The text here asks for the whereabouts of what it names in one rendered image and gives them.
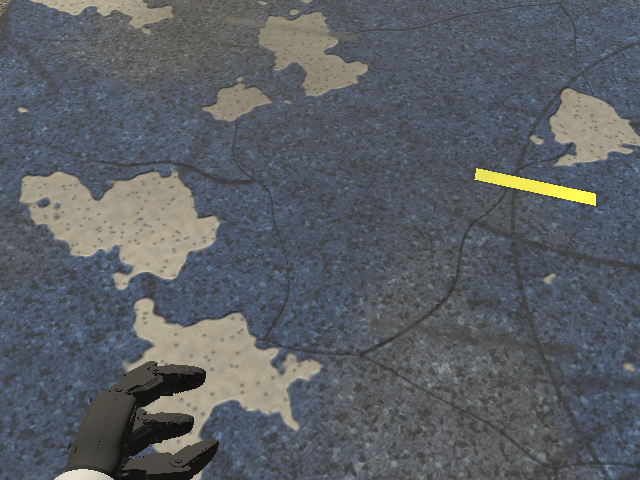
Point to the left robot hand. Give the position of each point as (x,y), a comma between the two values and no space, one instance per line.
(113,429)

